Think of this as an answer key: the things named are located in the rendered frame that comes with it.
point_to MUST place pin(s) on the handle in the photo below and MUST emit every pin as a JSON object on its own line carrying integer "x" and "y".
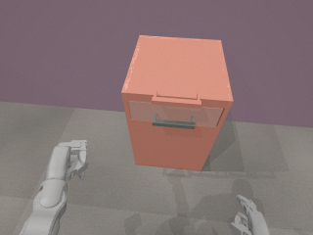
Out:
{"x": 176, "y": 102}
{"x": 174, "y": 123}

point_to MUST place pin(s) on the left robot forearm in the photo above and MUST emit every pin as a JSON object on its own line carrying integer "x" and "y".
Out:
{"x": 49, "y": 205}

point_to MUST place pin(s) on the robot left hand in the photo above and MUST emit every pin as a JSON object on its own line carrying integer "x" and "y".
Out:
{"x": 61, "y": 159}

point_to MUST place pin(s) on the cabinet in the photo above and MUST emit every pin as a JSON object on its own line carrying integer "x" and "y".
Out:
{"x": 179, "y": 68}

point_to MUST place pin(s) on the robot right hand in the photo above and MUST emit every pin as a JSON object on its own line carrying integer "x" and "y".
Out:
{"x": 252, "y": 224}

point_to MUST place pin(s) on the drawer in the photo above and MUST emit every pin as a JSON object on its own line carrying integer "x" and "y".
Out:
{"x": 205, "y": 116}

